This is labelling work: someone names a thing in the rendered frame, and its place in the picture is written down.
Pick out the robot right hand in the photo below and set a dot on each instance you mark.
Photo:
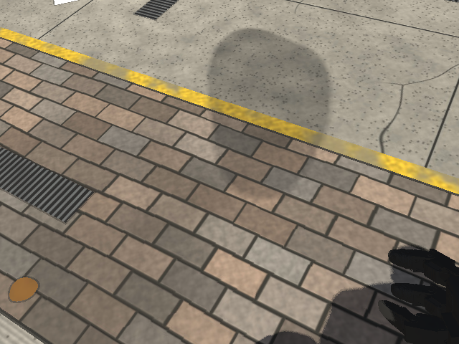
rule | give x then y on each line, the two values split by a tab
442	327

